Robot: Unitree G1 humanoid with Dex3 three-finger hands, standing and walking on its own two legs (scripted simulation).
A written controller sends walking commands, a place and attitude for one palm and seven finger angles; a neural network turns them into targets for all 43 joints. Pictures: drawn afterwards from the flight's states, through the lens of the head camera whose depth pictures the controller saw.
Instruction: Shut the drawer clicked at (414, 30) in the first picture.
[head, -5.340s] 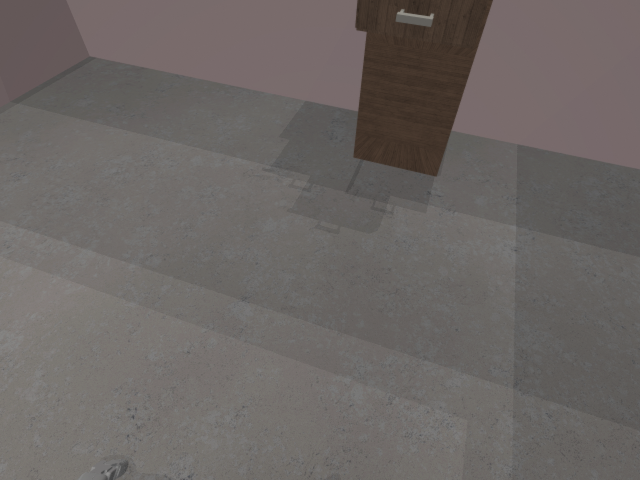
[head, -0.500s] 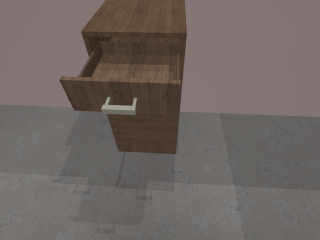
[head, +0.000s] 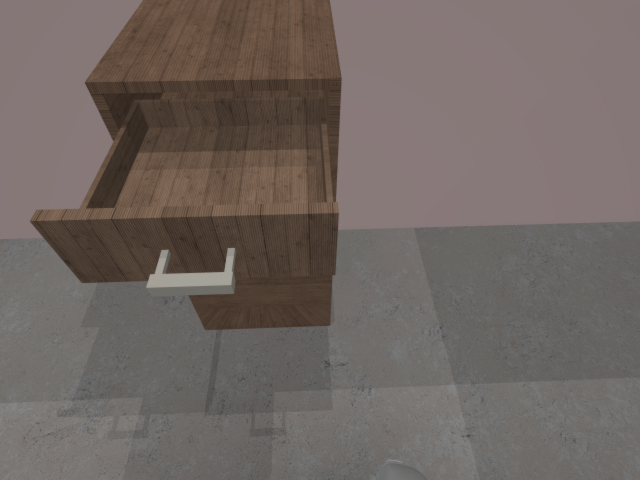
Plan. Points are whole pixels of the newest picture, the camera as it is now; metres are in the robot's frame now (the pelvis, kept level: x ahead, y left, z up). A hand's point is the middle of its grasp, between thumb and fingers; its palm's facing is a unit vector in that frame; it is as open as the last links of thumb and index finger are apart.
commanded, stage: come to a stop and stand still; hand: left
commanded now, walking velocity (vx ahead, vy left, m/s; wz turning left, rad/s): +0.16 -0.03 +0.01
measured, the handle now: (195, 270) +0.37 +0.18 +0.05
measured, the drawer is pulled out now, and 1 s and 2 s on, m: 0.30 0.30 0.30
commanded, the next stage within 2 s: look again from close up in 1.00 s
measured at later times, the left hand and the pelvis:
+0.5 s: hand out of the picture +0.11 +0.17 -0.18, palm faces +0.08 -0.98 -0.21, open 7.3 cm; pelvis +0.06 -0.01 +0.00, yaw +0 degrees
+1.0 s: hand out of the picture +0.06 +0.13 -0.17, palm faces -0.01 -0.97 -0.22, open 7.4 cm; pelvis +0.04 -0.04 +0.00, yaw -1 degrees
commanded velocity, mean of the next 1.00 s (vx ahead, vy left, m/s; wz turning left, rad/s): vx -0.05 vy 0.01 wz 0.00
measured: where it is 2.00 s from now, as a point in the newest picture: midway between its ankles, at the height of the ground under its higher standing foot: outside the picture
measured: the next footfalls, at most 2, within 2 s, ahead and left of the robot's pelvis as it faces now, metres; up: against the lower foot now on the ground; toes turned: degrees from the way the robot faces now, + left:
right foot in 0.06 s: +0.16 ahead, -0.12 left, +0.00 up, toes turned -8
left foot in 0.42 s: +0.13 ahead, +0.09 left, +0.00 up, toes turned +2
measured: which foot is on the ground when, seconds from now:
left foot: down 0.00-0.06, up 0.08-0.40, down 0.42-1.00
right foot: up 0.00-0.04, down 0.06-0.44, up 0.46-0.68, down 0.70-1.00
